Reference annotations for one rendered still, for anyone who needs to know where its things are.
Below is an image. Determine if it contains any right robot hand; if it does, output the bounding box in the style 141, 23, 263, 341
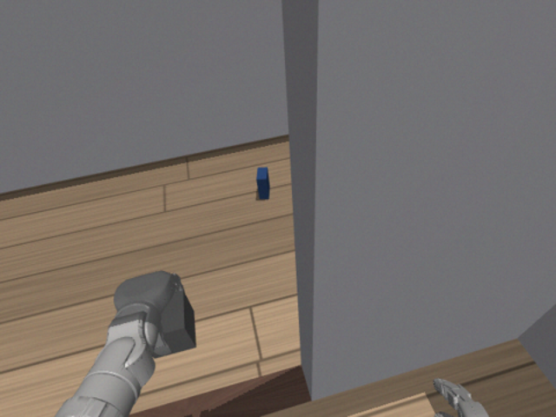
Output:
434, 378, 489, 417

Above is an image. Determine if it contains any left robot arm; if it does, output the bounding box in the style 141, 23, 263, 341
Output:
54, 301, 161, 417

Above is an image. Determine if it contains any left robot hand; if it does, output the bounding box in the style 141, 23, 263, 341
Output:
114, 271, 185, 355

